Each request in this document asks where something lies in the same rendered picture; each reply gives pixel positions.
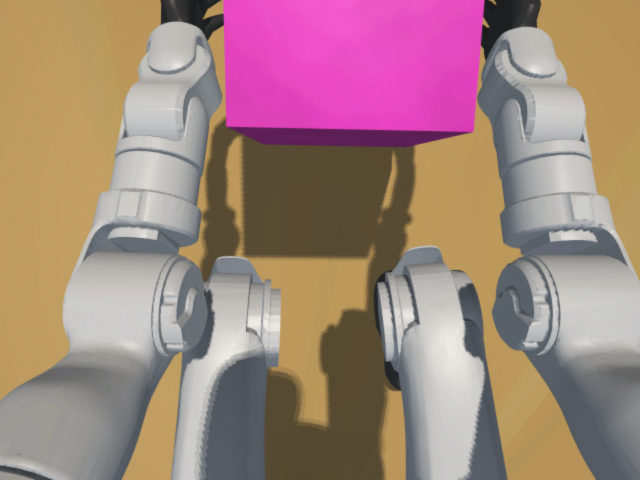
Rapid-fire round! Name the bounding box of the robot right thigh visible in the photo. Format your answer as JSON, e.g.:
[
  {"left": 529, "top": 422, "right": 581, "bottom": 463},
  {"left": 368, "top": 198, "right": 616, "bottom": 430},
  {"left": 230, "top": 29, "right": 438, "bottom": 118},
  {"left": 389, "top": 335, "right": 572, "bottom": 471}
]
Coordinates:
[{"left": 377, "top": 262, "right": 508, "bottom": 480}]

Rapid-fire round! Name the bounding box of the robot right forearm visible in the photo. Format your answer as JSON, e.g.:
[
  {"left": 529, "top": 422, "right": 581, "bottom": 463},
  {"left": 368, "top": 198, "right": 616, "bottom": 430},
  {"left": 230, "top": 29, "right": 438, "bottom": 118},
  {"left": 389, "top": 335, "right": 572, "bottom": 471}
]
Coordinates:
[{"left": 477, "top": 27, "right": 640, "bottom": 284}]

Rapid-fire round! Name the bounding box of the robot left forearm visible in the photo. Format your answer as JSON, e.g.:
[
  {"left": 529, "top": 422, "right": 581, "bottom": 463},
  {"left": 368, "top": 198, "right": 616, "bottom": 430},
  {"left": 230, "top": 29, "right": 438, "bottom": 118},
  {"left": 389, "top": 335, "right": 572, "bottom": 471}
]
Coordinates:
[{"left": 63, "top": 22, "right": 222, "bottom": 337}]

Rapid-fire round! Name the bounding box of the left robot hand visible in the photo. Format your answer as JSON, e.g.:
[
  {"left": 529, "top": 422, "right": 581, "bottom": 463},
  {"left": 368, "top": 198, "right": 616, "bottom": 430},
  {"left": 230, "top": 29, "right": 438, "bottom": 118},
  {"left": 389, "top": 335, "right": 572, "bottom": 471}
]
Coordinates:
[{"left": 161, "top": 0, "right": 224, "bottom": 41}]

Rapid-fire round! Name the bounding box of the right robot hand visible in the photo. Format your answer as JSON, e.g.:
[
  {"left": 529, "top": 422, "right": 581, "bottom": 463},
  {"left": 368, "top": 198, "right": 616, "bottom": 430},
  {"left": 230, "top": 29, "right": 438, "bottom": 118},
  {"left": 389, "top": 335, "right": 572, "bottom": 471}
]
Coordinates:
[{"left": 481, "top": 0, "right": 541, "bottom": 60}]

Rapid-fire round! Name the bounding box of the right robot upper arm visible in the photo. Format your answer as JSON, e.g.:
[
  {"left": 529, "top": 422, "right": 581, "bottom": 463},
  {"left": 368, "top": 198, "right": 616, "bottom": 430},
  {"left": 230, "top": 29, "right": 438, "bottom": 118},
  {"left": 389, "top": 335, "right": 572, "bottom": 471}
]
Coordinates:
[{"left": 492, "top": 255, "right": 640, "bottom": 480}]

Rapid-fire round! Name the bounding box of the carton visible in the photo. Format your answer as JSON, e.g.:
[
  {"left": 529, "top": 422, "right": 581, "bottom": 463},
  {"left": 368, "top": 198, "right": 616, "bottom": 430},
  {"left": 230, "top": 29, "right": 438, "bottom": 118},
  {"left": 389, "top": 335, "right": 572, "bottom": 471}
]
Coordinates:
[{"left": 223, "top": 0, "right": 485, "bottom": 147}]

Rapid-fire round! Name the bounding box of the robot right shin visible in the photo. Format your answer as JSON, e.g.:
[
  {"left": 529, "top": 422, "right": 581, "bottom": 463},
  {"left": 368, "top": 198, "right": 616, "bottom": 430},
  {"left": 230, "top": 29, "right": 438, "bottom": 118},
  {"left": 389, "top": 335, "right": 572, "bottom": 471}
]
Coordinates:
[{"left": 391, "top": 245, "right": 484, "bottom": 372}]

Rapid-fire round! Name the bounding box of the left robot upper arm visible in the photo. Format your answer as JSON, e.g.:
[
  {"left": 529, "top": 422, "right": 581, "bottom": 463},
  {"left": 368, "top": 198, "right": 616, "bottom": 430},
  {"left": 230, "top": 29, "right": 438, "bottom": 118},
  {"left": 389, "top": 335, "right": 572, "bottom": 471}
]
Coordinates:
[{"left": 0, "top": 251, "right": 208, "bottom": 480}]

